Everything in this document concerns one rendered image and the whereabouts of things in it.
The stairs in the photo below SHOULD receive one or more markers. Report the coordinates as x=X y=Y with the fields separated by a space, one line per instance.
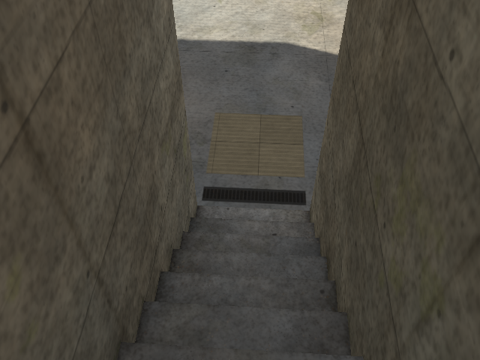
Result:
x=246 y=284

